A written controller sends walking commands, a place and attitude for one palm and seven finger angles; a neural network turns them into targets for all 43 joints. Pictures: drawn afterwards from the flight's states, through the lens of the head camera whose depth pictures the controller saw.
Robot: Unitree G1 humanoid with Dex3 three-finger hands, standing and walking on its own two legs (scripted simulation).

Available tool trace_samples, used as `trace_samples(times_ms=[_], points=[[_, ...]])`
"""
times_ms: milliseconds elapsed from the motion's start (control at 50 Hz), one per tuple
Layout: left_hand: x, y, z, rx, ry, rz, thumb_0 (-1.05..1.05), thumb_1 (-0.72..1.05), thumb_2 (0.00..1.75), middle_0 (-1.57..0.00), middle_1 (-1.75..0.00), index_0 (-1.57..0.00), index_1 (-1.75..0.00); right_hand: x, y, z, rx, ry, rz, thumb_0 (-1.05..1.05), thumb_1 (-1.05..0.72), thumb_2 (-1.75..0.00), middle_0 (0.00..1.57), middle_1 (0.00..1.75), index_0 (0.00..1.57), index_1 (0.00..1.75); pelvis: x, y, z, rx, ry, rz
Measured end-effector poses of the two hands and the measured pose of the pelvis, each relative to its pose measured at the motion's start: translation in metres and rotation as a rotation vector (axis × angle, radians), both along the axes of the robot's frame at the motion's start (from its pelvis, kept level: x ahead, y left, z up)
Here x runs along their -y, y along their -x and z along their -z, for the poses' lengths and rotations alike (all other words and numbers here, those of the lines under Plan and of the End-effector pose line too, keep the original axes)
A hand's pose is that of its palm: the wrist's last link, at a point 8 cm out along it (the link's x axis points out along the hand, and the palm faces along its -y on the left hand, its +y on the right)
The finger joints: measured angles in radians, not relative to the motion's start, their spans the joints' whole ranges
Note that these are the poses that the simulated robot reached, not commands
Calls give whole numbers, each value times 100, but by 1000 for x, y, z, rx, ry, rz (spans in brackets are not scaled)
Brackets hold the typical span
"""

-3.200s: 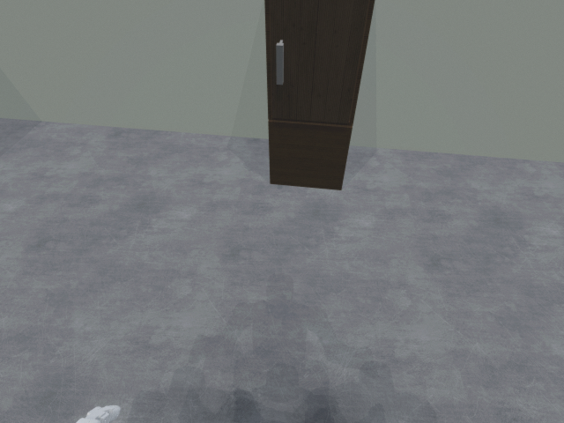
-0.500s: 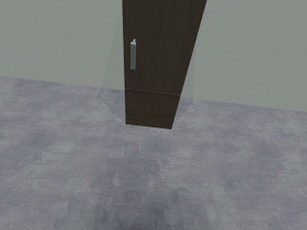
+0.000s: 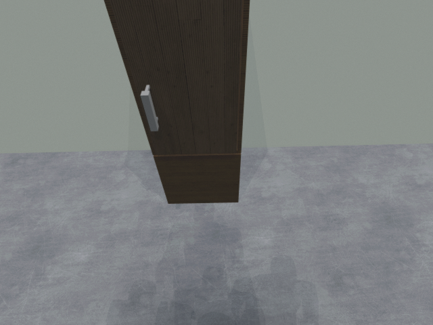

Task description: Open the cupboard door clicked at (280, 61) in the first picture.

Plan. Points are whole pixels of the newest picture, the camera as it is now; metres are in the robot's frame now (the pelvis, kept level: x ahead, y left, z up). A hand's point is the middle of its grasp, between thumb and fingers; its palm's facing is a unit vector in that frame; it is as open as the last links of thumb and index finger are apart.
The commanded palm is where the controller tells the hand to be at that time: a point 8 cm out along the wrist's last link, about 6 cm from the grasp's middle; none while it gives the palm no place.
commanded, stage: take the last steps up to it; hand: left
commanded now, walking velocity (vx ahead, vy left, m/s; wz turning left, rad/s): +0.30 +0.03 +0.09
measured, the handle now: (151, 108) +0.79 +0.25 -0.07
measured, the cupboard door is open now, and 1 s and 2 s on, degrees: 0 0 0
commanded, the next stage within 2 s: come to a stop and stand still in 0.52 s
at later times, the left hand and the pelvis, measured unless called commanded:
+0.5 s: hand out of the picture +0.05 +0.20 -0.17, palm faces +0.15 -0.98 -0.10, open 7.4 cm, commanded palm none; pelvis +0.16 +0.06 +0.00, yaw +2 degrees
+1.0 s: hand (138, 257) +0.30 +0.21 -0.16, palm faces +0.05 -0.97 -0.22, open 7.3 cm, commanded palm none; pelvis +0.22 +0.04 +0.00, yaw +3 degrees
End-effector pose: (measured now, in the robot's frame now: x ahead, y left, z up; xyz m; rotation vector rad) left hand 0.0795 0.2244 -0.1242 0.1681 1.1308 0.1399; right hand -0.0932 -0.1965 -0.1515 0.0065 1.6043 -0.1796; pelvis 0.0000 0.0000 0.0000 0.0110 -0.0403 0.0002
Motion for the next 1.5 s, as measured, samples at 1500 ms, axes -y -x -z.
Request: trace_samples(times_ms=[1500], points=[[-63, -68, 2, -295, 5, -109, 1, 91, 90, -19, -30, -20, -30, -36, -291, -16, 255, 93, -138, 1, -94, -90, 20, 30, 21, 30, -65, -169, -14, -19, 3, -31]])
